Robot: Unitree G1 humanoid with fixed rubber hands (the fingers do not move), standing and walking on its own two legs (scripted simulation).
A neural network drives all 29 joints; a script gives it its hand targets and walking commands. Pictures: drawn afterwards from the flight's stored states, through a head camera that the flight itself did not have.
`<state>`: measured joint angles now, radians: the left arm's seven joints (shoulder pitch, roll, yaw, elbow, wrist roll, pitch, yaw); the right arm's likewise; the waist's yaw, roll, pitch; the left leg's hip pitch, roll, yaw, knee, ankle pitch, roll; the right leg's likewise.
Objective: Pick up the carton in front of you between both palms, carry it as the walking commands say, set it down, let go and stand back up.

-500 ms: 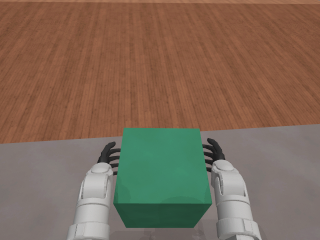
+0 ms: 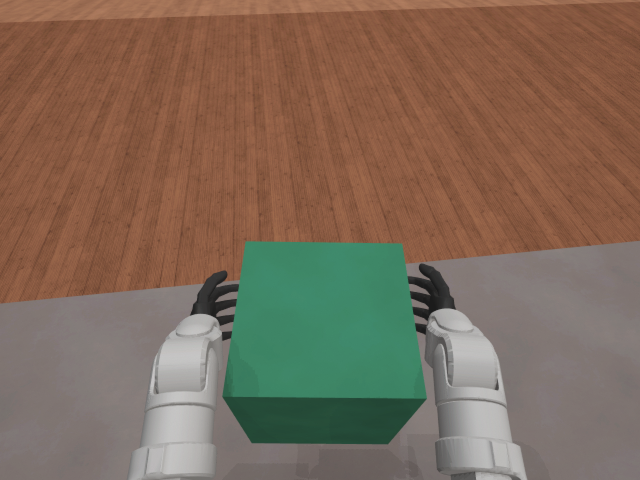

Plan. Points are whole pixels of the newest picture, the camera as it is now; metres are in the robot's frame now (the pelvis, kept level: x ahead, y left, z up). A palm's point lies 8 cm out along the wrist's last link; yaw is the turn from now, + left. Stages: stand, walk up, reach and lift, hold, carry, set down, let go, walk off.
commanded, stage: carry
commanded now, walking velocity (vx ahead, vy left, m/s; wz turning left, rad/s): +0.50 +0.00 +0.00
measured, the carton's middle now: (321, 350) +0.30 +0.00 -0.01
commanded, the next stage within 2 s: none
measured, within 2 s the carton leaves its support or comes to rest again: neither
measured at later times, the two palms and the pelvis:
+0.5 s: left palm (246, 213) +0.49 +0.12 +0.10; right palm (434, 214) +0.48 -0.18 +0.10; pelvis +0.22 -0.01 +0.00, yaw -1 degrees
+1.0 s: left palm (264, 133) +0.81 +0.13 +0.08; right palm (396, 128) +0.81 -0.17 +0.08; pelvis +0.55 -0.02 -0.02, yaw -1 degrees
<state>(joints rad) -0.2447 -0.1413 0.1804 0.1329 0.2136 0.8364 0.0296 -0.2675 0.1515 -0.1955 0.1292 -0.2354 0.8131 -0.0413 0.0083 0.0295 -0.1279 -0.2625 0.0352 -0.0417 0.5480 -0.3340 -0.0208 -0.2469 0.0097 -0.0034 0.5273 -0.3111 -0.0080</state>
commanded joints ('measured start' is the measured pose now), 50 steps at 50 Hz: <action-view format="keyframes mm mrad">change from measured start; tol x32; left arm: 1 -618 -885 -679 -162 -370 24 -233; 50 -383 -825 -782 -560 -518 392 -218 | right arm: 1 -550 911 704 -125 370 74 232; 50 -245 889 776 -452 490 411 203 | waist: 1 13 -281 -71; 13 -38 253 -202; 26 -11 94 -145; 29 30 -345 -253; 50 -38 -62 -227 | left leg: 1 -374 -46 148 227 -172 -8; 10 180 -46 240 -223 120 9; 12 556 284 -224 -309 -128 130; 24 203 213 124 -297 215 110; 31 -496 59 71 694 -144 31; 46 -246 3 269 -42 286 46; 50 331 66 173 -122 96 76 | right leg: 1 191 -309 474 -377 -420 -118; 9 144 -191 90 -179 24 -107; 14 -632 -100 -50 422 -248 -11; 26 64 0 -287 -42 159 4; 29 495 -432 496 -302 -114 -186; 46 329 -251 -131 -266 549 -86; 50 40 -174 -236 240 427 -2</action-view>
